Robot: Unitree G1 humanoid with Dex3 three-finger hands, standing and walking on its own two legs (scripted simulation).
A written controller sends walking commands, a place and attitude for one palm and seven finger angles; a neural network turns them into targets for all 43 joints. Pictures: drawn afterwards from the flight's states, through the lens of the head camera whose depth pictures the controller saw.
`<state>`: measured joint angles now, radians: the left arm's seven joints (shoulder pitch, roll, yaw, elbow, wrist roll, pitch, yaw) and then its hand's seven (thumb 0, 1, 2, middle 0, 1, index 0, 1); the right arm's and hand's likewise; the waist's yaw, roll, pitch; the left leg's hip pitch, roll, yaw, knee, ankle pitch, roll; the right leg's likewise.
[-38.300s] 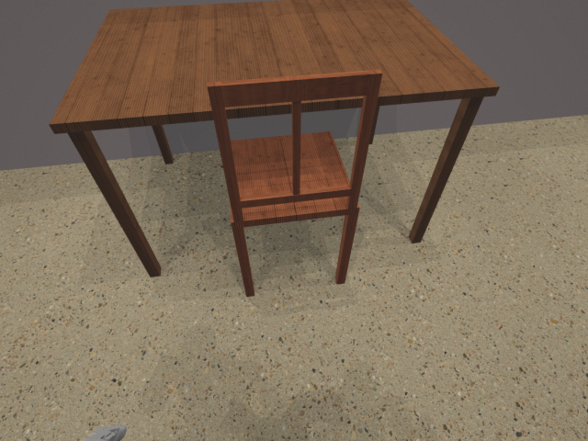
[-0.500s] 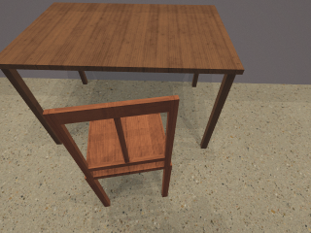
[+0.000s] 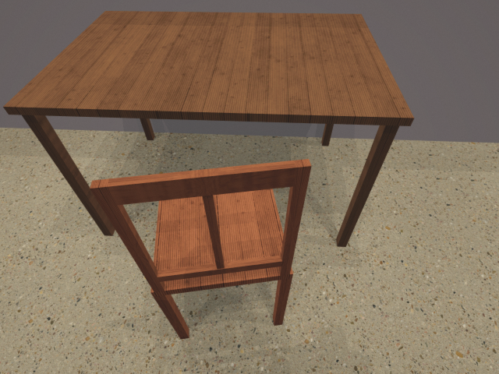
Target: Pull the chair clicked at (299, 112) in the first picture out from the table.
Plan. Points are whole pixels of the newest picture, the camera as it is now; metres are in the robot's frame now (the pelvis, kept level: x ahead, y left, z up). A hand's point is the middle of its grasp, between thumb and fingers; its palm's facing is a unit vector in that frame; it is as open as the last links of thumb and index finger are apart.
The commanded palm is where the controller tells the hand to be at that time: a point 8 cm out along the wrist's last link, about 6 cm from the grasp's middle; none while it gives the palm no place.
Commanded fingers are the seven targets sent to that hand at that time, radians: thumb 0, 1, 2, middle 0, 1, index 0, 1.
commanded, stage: look again from close up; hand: left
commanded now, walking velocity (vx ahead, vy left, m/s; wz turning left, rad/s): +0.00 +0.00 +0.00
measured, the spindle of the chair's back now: (214, 235) +0.41 +0.11 -0.09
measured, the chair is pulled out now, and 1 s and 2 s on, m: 0.25 0.25 0.25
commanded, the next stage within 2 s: shuffle to correct the standing spot in 0.32 s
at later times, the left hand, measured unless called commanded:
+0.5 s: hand out of the picture +0.01 +0.17 -0.17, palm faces +0.03 -0.98 -0.22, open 7.3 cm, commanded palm none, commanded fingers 0.00 0.90 0.90 -0.20 -0.30 -0.20 -0.30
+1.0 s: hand out of the picture -0.02 +0.17 -0.18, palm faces +0.13 -0.97 -0.22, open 7.4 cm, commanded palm none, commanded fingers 0.00 0.90 0.90 -0.20 -0.30 -0.20 -0.30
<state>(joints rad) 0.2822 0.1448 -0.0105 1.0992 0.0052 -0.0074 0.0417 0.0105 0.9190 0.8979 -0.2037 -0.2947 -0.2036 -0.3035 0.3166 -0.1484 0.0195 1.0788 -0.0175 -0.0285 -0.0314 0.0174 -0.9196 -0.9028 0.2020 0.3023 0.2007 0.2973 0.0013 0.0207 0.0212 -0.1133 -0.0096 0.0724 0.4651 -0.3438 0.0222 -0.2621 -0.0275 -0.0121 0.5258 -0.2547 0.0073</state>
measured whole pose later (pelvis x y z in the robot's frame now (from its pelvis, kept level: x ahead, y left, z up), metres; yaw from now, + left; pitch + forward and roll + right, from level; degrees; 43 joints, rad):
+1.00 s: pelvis -0.03 -0.02 -0.01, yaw +5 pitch +0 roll +1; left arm 0.26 0.18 0.02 1.03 0.01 0.02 0.03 0.01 0.91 0.90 -0.20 -0.29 -0.20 -0.30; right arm 0.28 -0.15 0.00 1.06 -0.02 0.01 -0.02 0.01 -0.91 -0.90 0.20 0.30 0.20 0.30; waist 0.01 -0.02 0.05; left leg -0.22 -0.02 -0.01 0.55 -0.33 0.00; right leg -0.32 -0.06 -0.10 0.59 -0.26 -0.01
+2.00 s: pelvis +0.00 -0.02 +0.00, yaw +5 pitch -1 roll +1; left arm 0.25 0.16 0.00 1.08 0.01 -0.01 0.03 0.01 0.91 0.90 -0.20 -0.29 -0.20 -0.30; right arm 0.29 -0.16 0.02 1.09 -0.02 -0.01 -0.03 0.01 -0.92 -0.90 0.20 0.30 0.20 0.30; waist 0.01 0.02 0.04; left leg -0.11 -0.01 -0.01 0.43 -0.31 0.00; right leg -0.23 -0.04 -0.09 0.50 -0.26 -0.01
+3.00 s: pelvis -0.02 -0.03 +0.01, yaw +4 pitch -1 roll +1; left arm 0.31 0.14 0.00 1.10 0.01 -0.01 0.03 0.01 0.91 0.90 -0.20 -0.29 -0.20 -0.30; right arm 0.34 -0.11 0.02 1.14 -0.01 -0.02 -0.03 0.01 -0.91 -0.90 0.20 0.30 0.20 0.30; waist 0.02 0.00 0.03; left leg -0.12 0.01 -0.01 0.41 -0.27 -0.02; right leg -0.23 -0.02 -0.10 0.45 -0.20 -0.03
